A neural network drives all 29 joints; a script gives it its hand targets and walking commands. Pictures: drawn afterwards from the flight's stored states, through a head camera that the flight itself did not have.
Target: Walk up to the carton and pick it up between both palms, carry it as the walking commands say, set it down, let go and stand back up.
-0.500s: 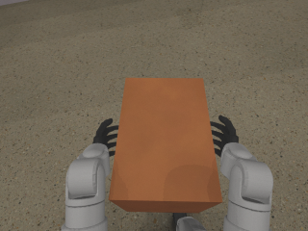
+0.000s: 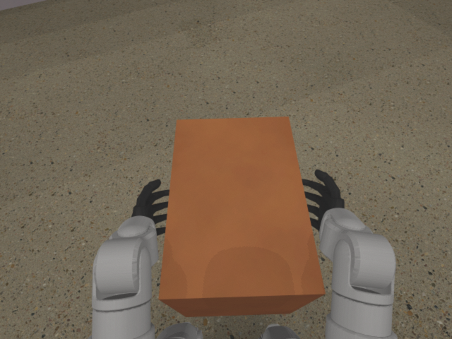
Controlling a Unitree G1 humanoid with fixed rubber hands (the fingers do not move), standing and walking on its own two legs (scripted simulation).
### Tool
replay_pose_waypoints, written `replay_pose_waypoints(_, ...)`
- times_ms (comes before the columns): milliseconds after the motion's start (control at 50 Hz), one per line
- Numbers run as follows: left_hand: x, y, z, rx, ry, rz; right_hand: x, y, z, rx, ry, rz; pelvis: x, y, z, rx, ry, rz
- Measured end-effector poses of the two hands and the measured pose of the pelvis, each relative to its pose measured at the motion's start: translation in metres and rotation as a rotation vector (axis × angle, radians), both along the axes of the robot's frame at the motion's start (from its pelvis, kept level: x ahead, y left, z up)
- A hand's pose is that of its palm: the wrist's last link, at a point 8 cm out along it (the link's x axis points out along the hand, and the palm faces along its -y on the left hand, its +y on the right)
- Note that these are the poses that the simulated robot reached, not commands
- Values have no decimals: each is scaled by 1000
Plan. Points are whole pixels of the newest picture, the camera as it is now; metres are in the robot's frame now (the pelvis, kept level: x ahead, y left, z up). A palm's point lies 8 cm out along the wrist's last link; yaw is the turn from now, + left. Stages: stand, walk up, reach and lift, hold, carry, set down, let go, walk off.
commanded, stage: carry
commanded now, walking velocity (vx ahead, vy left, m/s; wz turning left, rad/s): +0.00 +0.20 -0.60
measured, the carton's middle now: (235, 220) +0.32 -0.01 -0.01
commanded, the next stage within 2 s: none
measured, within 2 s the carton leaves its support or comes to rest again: neither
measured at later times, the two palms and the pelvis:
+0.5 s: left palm (125, 219) +0.30 +0.17 +0.05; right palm (308, 231) +0.26 -0.11 +0.08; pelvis -0.01 +0.08 -0.01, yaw -10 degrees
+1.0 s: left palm (105, 224) +0.28 +0.20 +0.07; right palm (295, 268) +0.20 -0.08 +0.09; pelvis -0.02 +0.14 +0.00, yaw -19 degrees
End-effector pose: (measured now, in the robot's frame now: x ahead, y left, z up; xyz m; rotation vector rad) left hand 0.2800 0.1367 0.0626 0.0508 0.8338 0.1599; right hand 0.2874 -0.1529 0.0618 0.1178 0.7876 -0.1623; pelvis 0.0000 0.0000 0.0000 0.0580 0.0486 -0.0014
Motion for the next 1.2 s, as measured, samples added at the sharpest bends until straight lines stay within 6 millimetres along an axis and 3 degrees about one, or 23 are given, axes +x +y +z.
replay_pose_waypoints(140, 3, 1, -12, -3, 53, -87, -25, 2, -13, -8, 53, -90, -14, 27, 5, 5, 44, -80)
replay_pose_waypoints(240, 8, 29, -22, -57, 1, -90, -25, 30, -11, -60, 1, -102, -22, 56, -6, -31, 95, -78)
replay_pose_waypoints(340, -2, 49, -31, -86, 28, -93, -27, 51, -4, -91, 24, -94, -23, 73, -2, -61, 77, -86)
replay_pose_waypoints(420, 3, 50, -23, -93, -7, -110, -26, 52, 7, -101, -9, -108, -19, 79, -2, -64, 88, -114)
replay_pose_waypoints(540, 20, 30, -4, -56, -88, -169, -29, 34, 12, -62, -89, -170, -10, 79, -11, -34, 89, -181)
replay_pose_waypoints(720, 18, 5, 11, -18, -62, -305, -67, 16, 16, -27, -64, -299, -13, 96, 3, 3, 29, -313)
replay_pose_waypoints(780, 18, 9, 13, -37, -68, -322, -73, 22, 22, -46, -70, -318, -15, 107, 5, -1, 46, -324)
replay_pose_waypoints(960, 4, 57, 5, -70, -50, -300, -79, 68, 25, -79, -51, -290, -22, 142, 0, -63, 34, -317)
replay_pose_waypoints(1100, -4, 59, 12, -119, -80, -305, -89, 72, 46, -129, -80, -295, -29, 143, 2, -79, 30, -329)
replay_pose_waypoints(1200, -12, 52, 17, -108, -90, -301, -97, 64, 46, -120, -89, -292, -34, 135, 1, -68, 23, -333)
